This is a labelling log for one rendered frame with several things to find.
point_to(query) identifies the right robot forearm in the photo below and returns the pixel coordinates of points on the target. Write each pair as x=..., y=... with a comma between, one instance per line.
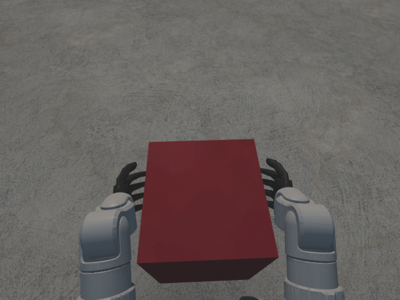
x=310, y=245

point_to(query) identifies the carton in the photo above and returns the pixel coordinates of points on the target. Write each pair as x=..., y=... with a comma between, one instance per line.
x=205, y=215

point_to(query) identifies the right robot hand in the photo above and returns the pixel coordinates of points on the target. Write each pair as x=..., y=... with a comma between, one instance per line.
x=280, y=176

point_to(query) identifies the left robot forearm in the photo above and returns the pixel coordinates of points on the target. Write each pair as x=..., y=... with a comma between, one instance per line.
x=105, y=250

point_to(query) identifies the left robot hand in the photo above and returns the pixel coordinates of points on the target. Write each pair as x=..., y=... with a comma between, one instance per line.
x=124, y=180

